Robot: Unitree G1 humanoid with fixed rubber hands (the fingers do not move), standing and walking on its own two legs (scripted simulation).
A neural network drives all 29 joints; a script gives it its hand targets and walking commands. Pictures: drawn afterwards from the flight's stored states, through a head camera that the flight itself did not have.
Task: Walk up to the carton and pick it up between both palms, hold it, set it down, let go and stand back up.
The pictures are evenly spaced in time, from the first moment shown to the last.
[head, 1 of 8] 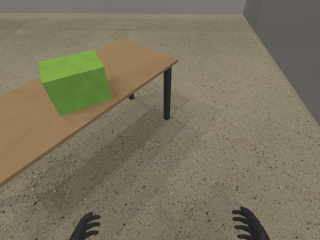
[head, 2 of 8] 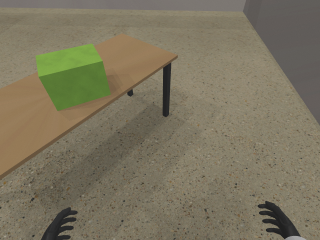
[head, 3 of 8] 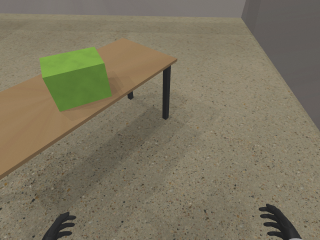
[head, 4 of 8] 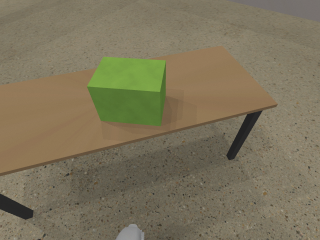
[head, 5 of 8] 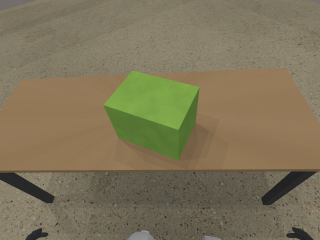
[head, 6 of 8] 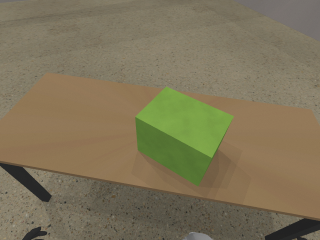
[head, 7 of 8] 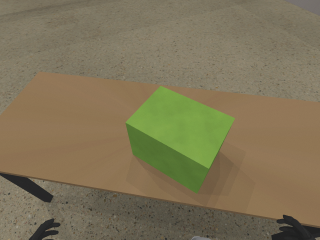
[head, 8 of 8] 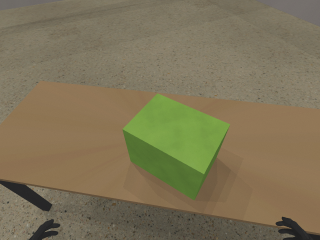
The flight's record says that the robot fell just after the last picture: no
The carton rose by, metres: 0.00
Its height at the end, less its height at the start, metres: +0.00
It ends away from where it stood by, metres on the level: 0.00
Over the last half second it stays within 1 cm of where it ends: yes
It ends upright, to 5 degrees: yes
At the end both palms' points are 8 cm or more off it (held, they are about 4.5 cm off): yes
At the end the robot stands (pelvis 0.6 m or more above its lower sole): yes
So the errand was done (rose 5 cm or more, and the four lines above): no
